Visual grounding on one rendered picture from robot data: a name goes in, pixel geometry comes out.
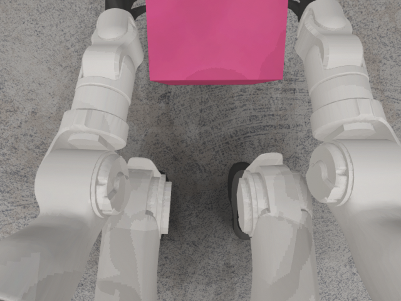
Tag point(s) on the robot right forearm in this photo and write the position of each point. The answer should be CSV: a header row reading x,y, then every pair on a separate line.
x,y
337,77

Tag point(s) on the carton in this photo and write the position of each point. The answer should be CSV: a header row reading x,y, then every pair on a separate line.
x,y
216,42

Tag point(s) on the right robot hand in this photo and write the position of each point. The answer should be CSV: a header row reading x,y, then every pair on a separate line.
x,y
298,8

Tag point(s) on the robot right upper arm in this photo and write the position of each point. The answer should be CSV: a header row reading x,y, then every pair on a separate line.
x,y
360,181

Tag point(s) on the robot thigh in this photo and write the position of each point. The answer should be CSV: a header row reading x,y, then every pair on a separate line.
x,y
282,244
129,250

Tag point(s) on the robot right thigh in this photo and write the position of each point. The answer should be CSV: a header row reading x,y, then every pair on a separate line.
x,y
282,244

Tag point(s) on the left robot hand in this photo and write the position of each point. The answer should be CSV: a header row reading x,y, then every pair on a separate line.
x,y
126,5

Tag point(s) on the robot left upper arm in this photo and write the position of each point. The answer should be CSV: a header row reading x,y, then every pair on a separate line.
x,y
77,190

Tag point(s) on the robot left forearm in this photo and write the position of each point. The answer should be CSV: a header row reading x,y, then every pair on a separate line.
x,y
103,93

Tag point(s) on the robot left thigh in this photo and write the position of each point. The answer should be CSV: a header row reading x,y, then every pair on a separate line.
x,y
129,250

